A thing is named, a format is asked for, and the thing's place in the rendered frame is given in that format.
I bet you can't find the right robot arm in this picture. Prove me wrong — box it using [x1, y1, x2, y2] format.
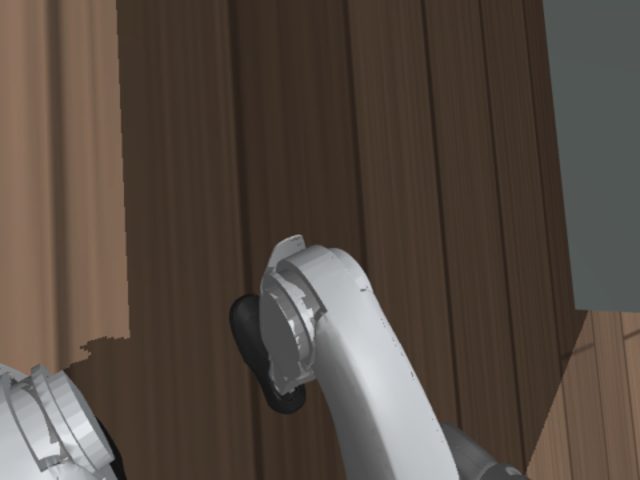
[480, 463, 531, 480]

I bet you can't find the right robot hand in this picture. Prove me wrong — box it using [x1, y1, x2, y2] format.
[439, 422, 498, 480]

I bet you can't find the left robot foot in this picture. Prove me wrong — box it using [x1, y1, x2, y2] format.
[94, 415, 127, 480]

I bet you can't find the right robot foot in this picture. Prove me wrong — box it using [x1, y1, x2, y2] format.
[229, 294, 306, 414]

